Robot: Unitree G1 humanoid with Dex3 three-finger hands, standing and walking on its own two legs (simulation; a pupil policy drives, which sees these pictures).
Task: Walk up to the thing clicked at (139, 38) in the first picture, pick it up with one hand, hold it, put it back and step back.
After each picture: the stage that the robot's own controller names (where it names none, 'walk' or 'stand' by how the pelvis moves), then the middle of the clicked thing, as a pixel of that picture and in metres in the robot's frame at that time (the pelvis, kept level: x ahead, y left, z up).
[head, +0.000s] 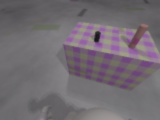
stand; (137, 37) +0.83 -0.43 +0.03
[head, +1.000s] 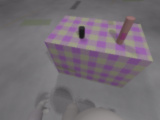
sink last; (124, 31) +0.77 -0.24 +0.07
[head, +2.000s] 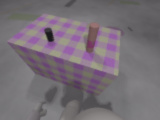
rise first; (91, 39) +0.60 +0.07 +0.07
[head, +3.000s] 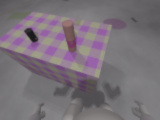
rise first; (70, 38) +0.54 +0.22 +0.07
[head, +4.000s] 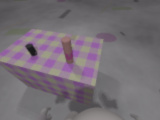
stand; (68, 51) +0.52 +0.23 +0.03
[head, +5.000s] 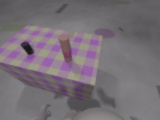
stand; (66, 50) +0.51 +0.23 +0.03
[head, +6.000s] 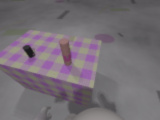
stand; (66, 53) +0.51 +0.23 +0.03
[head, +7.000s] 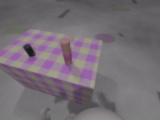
stand; (66, 53) +0.50 +0.23 +0.03
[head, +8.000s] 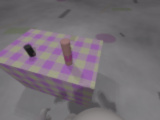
rise first; (67, 53) +0.50 +0.22 +0.03
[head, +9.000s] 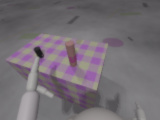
rise first; (71, 55) +0.51 +0.23 +0.03
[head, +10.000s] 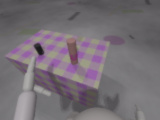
go down; (73, 52) +0.51 +0.22 +0.04
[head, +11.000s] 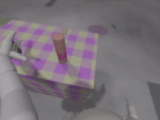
go down; (61, 50) +0.48 +0.21 +0.06
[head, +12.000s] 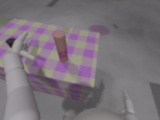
close in; (61, 48) +0.49 +0.21 +0.07
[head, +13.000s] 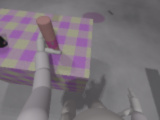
close; (50, 38) +0.52 +0.24 +0.10
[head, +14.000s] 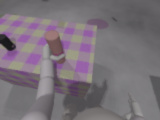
lift; (57, 50) +0.44 +0.21 +0.10
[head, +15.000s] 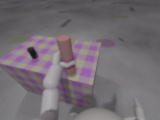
lift; (67, 57) +0.34 +0.16 +0.20
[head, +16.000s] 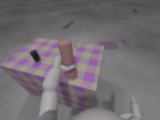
hold; (68, 61) +0.33 +0.16 +0.18
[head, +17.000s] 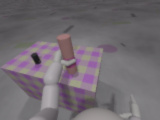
hold; (68, 56) +0.34 +0.15 +0.22
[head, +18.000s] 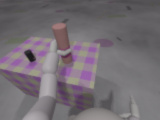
crouch; (64, 46) +0.40 +0.18 +0.23
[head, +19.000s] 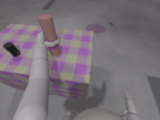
lower; (51, 38) +0.50 +0.23 +0.17
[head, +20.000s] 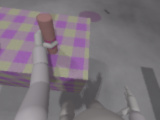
lower; (49, 37) +0.51 +0.22 +0.11
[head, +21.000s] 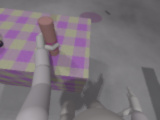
lower; (50, 40) +0.50 +0.22 +0.10
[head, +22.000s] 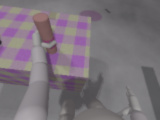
lower; (47, 37) +0.51 +0.23 +0.11
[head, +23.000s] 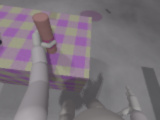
rest; (47, 37) +0.51 +0.23 +0.11
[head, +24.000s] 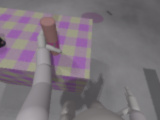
withdraw; (52, 39) +0.50 +0.22 +0.10
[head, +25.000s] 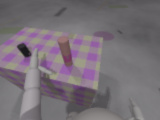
sink last; (66, 53) +0.47 +0.21 +0.07
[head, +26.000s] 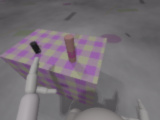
stand; (70, 50) +0.52 +0.22 +0.07
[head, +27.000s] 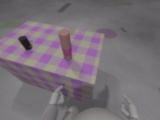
stand; (66, 47) +0.50 +0.22 +0.08
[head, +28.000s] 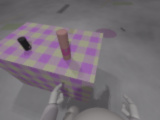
stand; (64, 46) +0.51 +0.23 +0.09
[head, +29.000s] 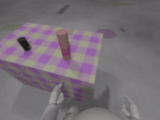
stand; (64, 46) +0.50 +0.23 +0.10
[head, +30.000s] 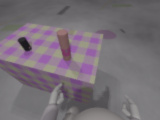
stand; (65, 47) +0.50 +0.23 +0.10
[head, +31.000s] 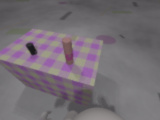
stand; (68, 52) +0.51 +0.22 +0.04
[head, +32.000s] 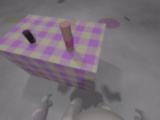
walk; (68, 38) +0.57 +0.22 +0.06
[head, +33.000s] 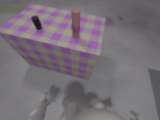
walk; (76, 25) +0.74 +0.18 +0.05
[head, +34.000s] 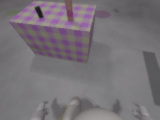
walk; (69, 9) +1.03 +0.34 +0.06
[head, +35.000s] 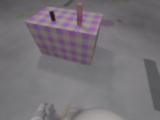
stand; (79, 15) +1.13 +0.22 +0.04
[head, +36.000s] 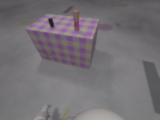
stand; (76, 21) +1.13 +0.25 +0.03
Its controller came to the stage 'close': yes
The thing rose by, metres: 0.21
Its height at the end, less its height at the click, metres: +0.00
